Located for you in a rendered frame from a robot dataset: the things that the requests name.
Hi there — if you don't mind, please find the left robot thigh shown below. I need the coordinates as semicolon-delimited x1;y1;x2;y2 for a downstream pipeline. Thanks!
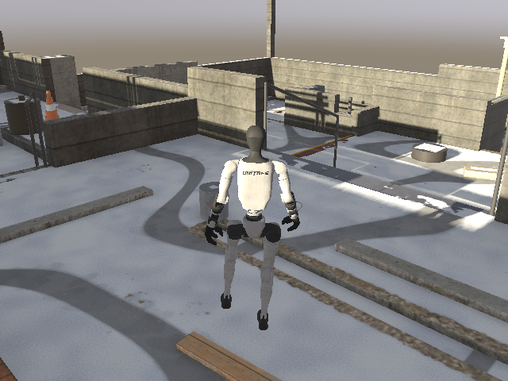
226;220;244;260

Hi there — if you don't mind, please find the left robot hand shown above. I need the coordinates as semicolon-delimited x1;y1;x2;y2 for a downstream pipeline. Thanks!
205;225;223;245

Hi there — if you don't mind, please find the robot right forearm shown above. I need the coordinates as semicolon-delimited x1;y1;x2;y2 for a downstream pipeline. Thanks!
285;192;298;219

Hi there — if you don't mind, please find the robot left forearm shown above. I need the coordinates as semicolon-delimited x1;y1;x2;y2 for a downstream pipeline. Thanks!
207;191;224;228

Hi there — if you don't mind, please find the right robot upper arm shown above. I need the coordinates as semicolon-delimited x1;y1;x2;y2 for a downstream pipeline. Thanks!
271;160;294;203

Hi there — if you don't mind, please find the right robot hand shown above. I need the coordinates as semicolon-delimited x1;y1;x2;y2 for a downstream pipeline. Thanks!
282;216;300;232

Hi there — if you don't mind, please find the left robot upper arm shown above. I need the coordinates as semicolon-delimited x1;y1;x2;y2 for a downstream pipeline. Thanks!
217;160;239;204

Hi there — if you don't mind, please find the left robot shin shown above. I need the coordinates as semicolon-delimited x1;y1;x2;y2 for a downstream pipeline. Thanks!
224;247;236;299

